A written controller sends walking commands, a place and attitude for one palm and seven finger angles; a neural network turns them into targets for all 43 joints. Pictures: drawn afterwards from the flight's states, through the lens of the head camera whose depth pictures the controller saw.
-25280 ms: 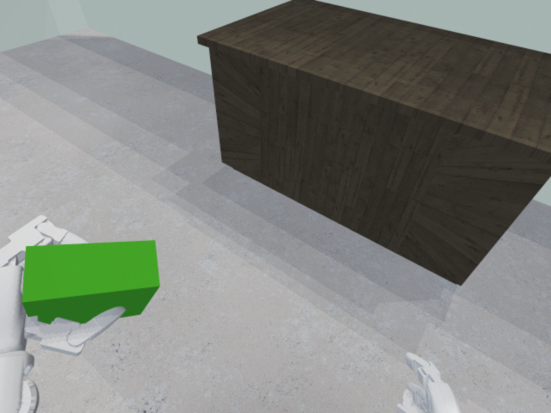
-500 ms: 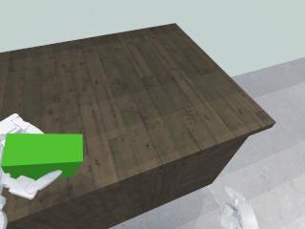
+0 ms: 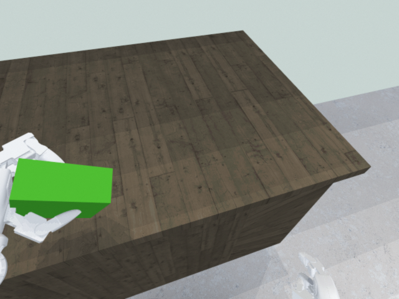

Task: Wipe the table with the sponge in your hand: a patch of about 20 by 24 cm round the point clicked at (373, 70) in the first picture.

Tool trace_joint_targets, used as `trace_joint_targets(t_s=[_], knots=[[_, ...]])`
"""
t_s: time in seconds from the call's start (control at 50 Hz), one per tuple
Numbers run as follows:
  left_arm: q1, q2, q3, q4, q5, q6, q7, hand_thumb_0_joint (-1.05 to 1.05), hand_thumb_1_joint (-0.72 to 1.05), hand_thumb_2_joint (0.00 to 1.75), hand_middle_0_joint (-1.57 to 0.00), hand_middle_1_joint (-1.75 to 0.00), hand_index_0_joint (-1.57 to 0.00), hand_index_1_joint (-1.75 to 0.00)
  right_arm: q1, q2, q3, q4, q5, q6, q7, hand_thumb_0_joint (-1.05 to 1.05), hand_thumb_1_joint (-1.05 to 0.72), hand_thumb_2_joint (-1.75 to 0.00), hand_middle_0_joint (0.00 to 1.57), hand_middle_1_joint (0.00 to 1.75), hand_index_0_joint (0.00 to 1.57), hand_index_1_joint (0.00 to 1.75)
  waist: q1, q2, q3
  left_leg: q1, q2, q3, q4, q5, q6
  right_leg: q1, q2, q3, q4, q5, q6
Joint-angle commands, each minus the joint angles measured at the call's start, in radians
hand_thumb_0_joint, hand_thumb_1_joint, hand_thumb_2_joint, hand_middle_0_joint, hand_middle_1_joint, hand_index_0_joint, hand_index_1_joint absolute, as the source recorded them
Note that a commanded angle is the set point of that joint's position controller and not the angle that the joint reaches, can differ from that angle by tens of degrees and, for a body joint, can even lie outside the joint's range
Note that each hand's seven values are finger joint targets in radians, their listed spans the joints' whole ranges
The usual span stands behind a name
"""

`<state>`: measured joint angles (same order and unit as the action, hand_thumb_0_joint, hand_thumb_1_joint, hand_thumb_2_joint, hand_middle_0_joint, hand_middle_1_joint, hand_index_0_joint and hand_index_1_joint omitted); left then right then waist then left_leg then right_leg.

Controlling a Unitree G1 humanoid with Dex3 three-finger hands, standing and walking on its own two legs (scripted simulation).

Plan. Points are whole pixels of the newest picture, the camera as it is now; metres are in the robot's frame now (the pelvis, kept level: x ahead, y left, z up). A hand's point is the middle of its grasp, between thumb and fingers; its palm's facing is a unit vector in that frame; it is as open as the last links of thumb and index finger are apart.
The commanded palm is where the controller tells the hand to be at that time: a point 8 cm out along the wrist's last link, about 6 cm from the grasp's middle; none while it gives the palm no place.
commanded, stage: come to a stop and stand still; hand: left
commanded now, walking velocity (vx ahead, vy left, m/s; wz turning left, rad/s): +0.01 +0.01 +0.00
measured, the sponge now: (74, 194) +0.23 +0.22 +0.14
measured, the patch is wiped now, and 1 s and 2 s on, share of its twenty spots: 0.00 0.00 0.00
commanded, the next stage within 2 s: look again from close up in 0.84 s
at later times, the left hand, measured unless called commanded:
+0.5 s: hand out of the picture +0.22 +0.34 +0.17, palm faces +0.42 -0.83 -0.37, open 9.7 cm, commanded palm +0.16 +0.36 +0.18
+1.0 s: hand out of the picture +0.22 +0.33 +0.16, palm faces +0.36 -0.85 -0.38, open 9.7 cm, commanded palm +0.16 +0.37 +0.18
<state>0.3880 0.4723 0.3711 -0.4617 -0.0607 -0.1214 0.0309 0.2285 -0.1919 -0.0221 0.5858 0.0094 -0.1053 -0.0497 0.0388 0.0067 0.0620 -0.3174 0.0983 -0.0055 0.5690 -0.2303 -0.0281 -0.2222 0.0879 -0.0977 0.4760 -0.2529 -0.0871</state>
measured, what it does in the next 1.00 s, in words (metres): shifts its weight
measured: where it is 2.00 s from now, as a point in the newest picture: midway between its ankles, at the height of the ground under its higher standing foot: outside the picture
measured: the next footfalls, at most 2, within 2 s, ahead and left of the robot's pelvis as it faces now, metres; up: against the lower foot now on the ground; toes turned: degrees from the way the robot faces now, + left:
none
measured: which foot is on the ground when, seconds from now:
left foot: down 0.00-1.00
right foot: down 0.00-1.00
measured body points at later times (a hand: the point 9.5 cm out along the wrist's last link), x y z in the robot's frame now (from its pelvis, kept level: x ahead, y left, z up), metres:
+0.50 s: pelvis +0.00 +0.08 +0.01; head +0.03 +0.10 +0.45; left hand +0.19 +0.38 +0.19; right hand +0.17 -0.14 -0.07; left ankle +0.03 +0.15 -0.73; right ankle +0.00 -0.06 -0.73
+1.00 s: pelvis +0.00 +0.09 +0.01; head +0.02 +0.11 +0.46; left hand +0.19 +0.38 +0.18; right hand +0.17 -0.13 -0.07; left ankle +0.03 +0.15 -0.73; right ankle +0.00 -0.06 -0.73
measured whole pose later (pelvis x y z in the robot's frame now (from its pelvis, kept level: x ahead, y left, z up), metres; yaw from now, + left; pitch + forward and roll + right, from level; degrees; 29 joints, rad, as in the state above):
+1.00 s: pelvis +0.00 +0.09 +0.01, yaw -1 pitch -1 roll -2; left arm 0.42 0.36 0.35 -0.46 -0.03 -0.21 0.10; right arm 0.22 -0.19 0.02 0.58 0.01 -0.14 -0.03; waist 0.03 -0.01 0.07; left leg -0.24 -0.03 0.07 0.45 -0.19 0.07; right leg -0.17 -0.03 -0.03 0.38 -0.19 0.04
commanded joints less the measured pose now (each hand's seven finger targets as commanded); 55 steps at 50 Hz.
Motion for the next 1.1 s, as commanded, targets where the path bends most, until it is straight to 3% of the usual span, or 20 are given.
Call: trace_joint_targets(t_s=[0.0, 0.04, 0.08, 0.1, 0.12, 0.18, 0.2, 0.24, 0.3, 0.34, 0.48, 0.52, 0.6, 0.62, 0.7, 0.72, 0.8, 0.94, 1.0, 1.08], knots=[[-0.091, 0.09, 0.13, 0.07, -0.02, -0.111, 0.023, 0.0, 0.1, 1.3, -1.2, -1.6, -1.2, -1.6, -0.046, -0.137, -0.057, -0.166, 0.02, -0.095, 0.016, 0.0, -0.9, -0.9, 0.2, 0.3, 0.2, 0.3, 0.017, 0.029, -0.162, 0.036, -0.079, 0.092, 0.041, 0.072, 0.041, 0.109, -0.256, 0.299, -0.075, 0.629, 0.089], [-0.11, 0.089, 0.1, -0.124, -0.026, -0.153, 0.023, 0.0, 0.1, 1.3, -1.2, -1.6, -1.2, -1.6, -0.033, -0.145, -0.048, -0.163, 0.011, -0.101, 0.03, 0.0, -0.9, -0.9, 0.2, 0.3, 0.2, 0.3, 0.013, 0.125, -0.221, 0.105, -0.052, 0.072, -0.071, 0.137, 0.065, 0.111, -0.214, 0.205, -0.021, 0.496, 0.146], [-0.056, 0.031, 0.043, -0.221, -0.026, -0.169, 0.031, 0.0, 0.1, 1.3, -1.2, -1.6, -1.2, -1.6, -0.074, -0.143, -0.04, -0.175, 0.012, -0.112, 0.05, 0.0, -0.9, -0.9, 0.2, 0.3, 0.2, 0.3, 0.018, 0.117, -0.23, 0.127, 0.005, 0.015, -0.094, 0.195, 0.092, 0.085, -0.17, 0.173, 0.015, 0.313, 0.183], [-0.018, -0.003, 0.018, -0.253, -0.028, -0.164, 0.043, 0.0, 0.1, 1.3, -1.2, -1.6, -1.2, -1.6, -0.115, -0.128, -0.029, -0.176, 0.024, -0.12, 0.057, 0.0, -0.9, -0.9, 0.2, 0.3, 0.2, 0.3, 0.014, 0.119, -0.235, 0.156, 0.024, -0.002, -0.098, 0.205, 0.1, 0.07, -0.151, 0.156, 0.029, 0.262, 0.175], [-0.001, 0.041, 0.06, -0.272, -0.016, -0.162, 0.054, 0.0, 0.1, 1.3, -1.2, -1.6, -1.2, -1.6, -0.102, -0.134, -0.036, -0.18, 0.016, -0.12, 0.055, 0.0, -0.9, -0.9, 0.2, 0.3, 0.2, 0.3, 0.014, 0.067, -0.224, 0.102, 0.026, -0.004, -0.084, 0.163, 0.099, 0.083, -0.152, 0.147, 0.013, 0.217, 0.167], [-0.003, 0.126, 0.155, -0.284, -0.013, -0.167, 0.076, 0.0, 0.1, 1.3, -1.2, -1.6, -1.2, -1.6, -0.103, -0.127, -0.03, -0.181, 0.01, -0.122, 0.04, 0.0, -0.9, -0.9, 0.2, 0.3, 0.2, 0.3, -0.001, -0.121, -0.163, 0.079, -0.061, 0.007, -0.04, -0.026, 0.054, 0.007, -0.191, 0.222, -0.15, 0.0, 0.089], [0.02, 0.183, 0.22, -0.279, -0.015, -0.163, 0.093, 0.0, 0.1, 1.3, -1.2, -1.6, -1.2, -1.6, -0.122, -0.125, -0.024, -0.17, 0.011, -0.115, 0.028, 0.0, -0.9, -0.9, 0.2, 0.3, 0.2, 0.3, -0.005, -0.106, -0.149, 0.12, -0.065, 0.001, -0.044, -0.044, 0.052, -0.057, -0.205, 0.242, -0.184, -0.081, 0.06], [0.006, 0.149, 0.207, -0.277, -0.025, -0.17, 0.094, 0.0, 0.1, 1.3, -1.2, -1.6, -1.2, -1.6, -0.111, -0.123, -0.025, -0.18, 0.006, -0.108, 0.013, 0.0, -0.9, -0.9, 0.2, 0.3, 0.2, 0.3, -0.019, -0.071, -0.123, 0.126, -0.06, -0.021, -0.07, -0.047, 0.054, -0.086, -0.211, 0.235, -0.19, -0.144, 0.042], [-0.027, 0.135, 0.198, -0.274, -0.015, -0.183, 0.1, 0.0, 0.1, 1.3, -1.2, -1.6, -1.2, -1.6, -0.125, -0.132, -0.018, -0.167, 0.006, -0.111, -0.002, 0.0, -0.9, -0.9, 0.2, 0.3, 0.2, 0.3, -0.021, 0.124, -0.102, 0.11, 0.0, -0.089, -0.217, -0.074, 0.067, -0.047, -0.143, 0.177, -0.117, -0.067, 0.057], [-0.071, 0.11, 0.166, -0.263, -0.005, -0.19, 0.093, 0.0, 0.1, 1.3, -1.2, -1.6, -1.2, -1.6, -0.103, -0.128, -0.013, -0.167, 0.005, -0.121, 0.0, 0.0, -0.9, -0.9, 0.2, 0.3, 0.2, 0.3, -0.015, 0.182, -0.122, 0.037, 0.042, -0.127, -0.278, -0.079, 0.081, 0.065, -0.122, 0.119, -0.035, 0.014, 0.071], [-0.082, 0.008, 0.032, -0.22, 0.026, -0.164, 0.079, 0.0, 0.1, 1.3, -1.2, -1.6, -1.2, -1.6, -0.07, -0.135, -0.015, -0.146, 0.003, -0.145, 0.024, 0.0, -0.9, -0.9, 0.2, 0.3, 0.2, 0.3, -0.02, 0.053, -0.175, 0.125, 0.039, -0.089, -0.229, 0.137, 0.054, 0.087, -0.13, 0.1, -0.057, 0.146, 0.08], [-0.088, -0.005, 0.019, -0.215, 0.029, -0.157, 0.079, 0.0, 0.1, 1.3, -1.2, -1.6, -1.2, -1.6, -0.078, -0.136, -0.007, -0.14, -0.002, -0.135, 0.026, 0.0, -0.9, -0.9, 0.2, 0.3, 0.2, 0.3, -0.023, 0.059, -0.168, 0.126, 0.031, -0.091, -0.246, 0.162, 0.038, 0.078, -0.118, 0.084, -0.059, 0.136, 0.083], [-0.123, 0.088, 0.113, -0.282, 0.037, -0.157, 0.095, 0.0, 0.1, 1.3, -1.2, -1.6, -1.2, -1.6, -0.109, -0.129, -0.007, -0.153, 0.002, -0.118, 0.02, 0.0, -0.9, -0.9, 0.2, 0.3, 0.2, 0.3, -0.021, 0.089, -0.176, 0.13, 0.026, -0.086, -0.254, 0.131, 0.017, 0.092, -0.123, 0.09, -0.06, 0.122, 0.078], [-0.107, 0.049, 0.081, -0.256, 0.029, -0.163, 0.089, 0.0, 0.1, 1.3, -1.2, -1.6, -1.2, -1.6, -0.1, -0.123, -0.001, -0.153, -0.005, -0.111, 0.019, 0.0, -0.9, -0.9, 0.2, 0.3, 0.2, 0.3, -0.02, 0.111, -0.157, 0.104, 0.03, -0.1, -0.273, 0.097, 0.022, 0.091, -0.119, 0.079, -0.065, 0.099, 0.08], [-0.095, 0.098, 0.133, -0.302, 0.031, -0.167, 0.098, 0.0, 0.1, 1.3, -1.2, -1.6, -1.2, -1.6, -0.114, -0.118, -0.002, -0.17, 0.0, -0.107, 0.015, 0.0, -0.9, -0.9, 0.2, 0.3, 0.2, 0.3, -0.016, 0.157, -0.166, 0.126, 0.036, -0.094, -0.278, 0.092, 0.002, 0.094, -0.122, 0.08, -0.061, 0.091, 0.073], [-0.07, 0.053, 0.095, -0.275, 0.023, -0.171, 0.091, 0.0, 0.1, 1.3, -1.2, -1.6, -1.2, -1.6, -0.097, -0.119, 0.001, -0.165, -0.007, -0.1, 0.016, 0.0, -0.9, -0.9, 0.2, 0.3, 0.2, 0.3, -0.017, 0.154, -0.159, 0.105, 0.035, -0.099, -0.285, 0.078, 0.008, 0.101, -0.118, 0.071, -0.069, 0.089, 0.075], [-0.049, 0.051, 0.094, -0.273, 0.029, -0.163, 0.095, 0.0, 0.1, 1.3, -1.2, -1.6, -1.2, -1.6, -0.101, -0.125, -0.006, -0.167, 0.003, -0.102, 0.017, 0.0, -0.9, -0.9, 0.2, 0.3, 0.2, 0.3, -0.022, 0.128, -0.176, 0.152, 0.028, -0.076, -0.257, 0.157, -0.012, 0.094, -0.126, 0.075, -0.079, 0.129, 0.073], [-0.037, 0.031, 0.067, -0.192, 0.027, -0.147, 0.092, 0.0, 0.1, 1.3, -1.2, -1.6, -1.2, -1.6, -0.088, -0.132, -0.014, -0.171, 0.007, -0.082, 0.012, 0.0, -0.9, -0.9, 0.2, 0.3, 0.2, 0.3, -0.027, 0.037, -0.139, 0.081, 0.017, -0.08, -0.27, 0.006, 0.021, 0.12, -0.141, 0.096, -0.122, 0.118, 0.077], [-0.08, 0.075, 0.1, -0.251, 0.037, -0.15, 0.103, 0.0, 0.1, 1.3, -1.2, -1.6, -1.2, -1.6, -0.118, -0.136, -0.012, -0.168, 0.009, -0.084, 0.005, 0.0, -0.9, -0.9, 0.2, 0.3, 0.2, 0.3, -0.025, 0.069, -0.145, 0.087, 0.009, -0.068, -0.258, -0.023, 0.033, 0.107, -0.147, 0.112, -0.124, 0.111, 0.074], [-0.061, 0.064, 0.083, -0.278, 0.026, -0.16, 0.1, 0.0, 0.1, 1.3, -1.2, -1.6, -1.2, -1.6, -0.101, -0.135, -0.016, -0.17, 0.006, -0.089, 0.003, 0.0, -0.9, -0.9, 0.2, 0.3, 0.2, 0.3, -0.024, 0.077, -0.168, 0.1, -0.004, -0.074, -0.231, 0.031, 0.043, 0.125, -0.157, 0.123, -0.124, 0.154, 0.065]])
